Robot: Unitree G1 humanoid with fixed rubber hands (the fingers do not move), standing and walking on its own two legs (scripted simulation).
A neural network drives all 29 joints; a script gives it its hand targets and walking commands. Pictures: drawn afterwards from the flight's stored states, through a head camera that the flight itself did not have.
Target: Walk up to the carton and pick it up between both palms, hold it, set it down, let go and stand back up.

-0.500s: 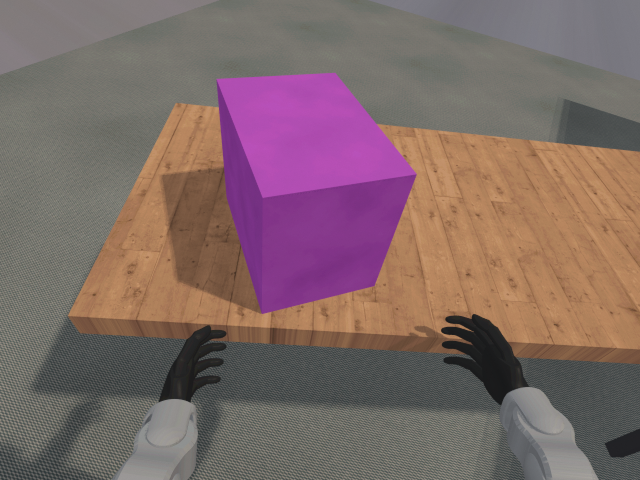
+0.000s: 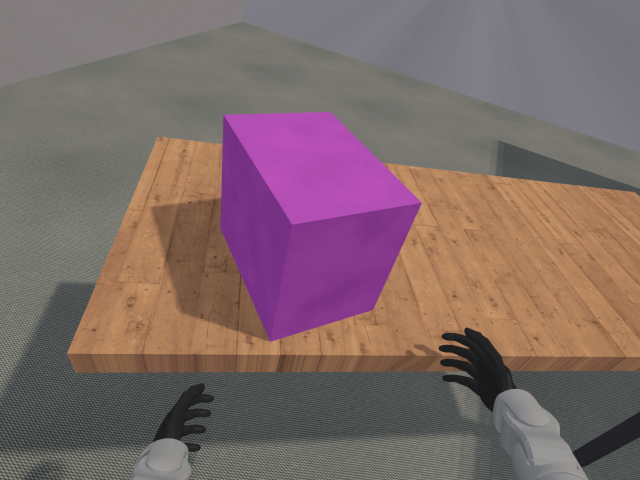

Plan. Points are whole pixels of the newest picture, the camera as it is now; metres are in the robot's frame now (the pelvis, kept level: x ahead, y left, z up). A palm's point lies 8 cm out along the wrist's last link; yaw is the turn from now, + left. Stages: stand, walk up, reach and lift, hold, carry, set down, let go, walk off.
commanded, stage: set down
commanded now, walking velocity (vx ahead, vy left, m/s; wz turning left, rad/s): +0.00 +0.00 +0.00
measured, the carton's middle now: (302, 218) +0.49 +0.02 +0.09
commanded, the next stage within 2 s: let go in 0.26 s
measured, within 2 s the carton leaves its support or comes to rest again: neither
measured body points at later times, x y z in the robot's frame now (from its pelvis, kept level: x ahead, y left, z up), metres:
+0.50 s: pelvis -0.02 +0.01 -0.01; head -0.02 +0.02 +0.44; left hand +0.16 +0.20 -0.08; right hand +0.14 -0.22 -0.11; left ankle +0.04 +0.08 -0.74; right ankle +0.01 -0.15 -0.74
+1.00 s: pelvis +0.01 -0.04 -0.01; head -0.02 -0.03 +0.44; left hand +0.14 +0.19 -0.11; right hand +0.16 -0.29 -0.09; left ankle +0.04 +0.08 -0.74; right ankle +0.01 -0.15 -0.74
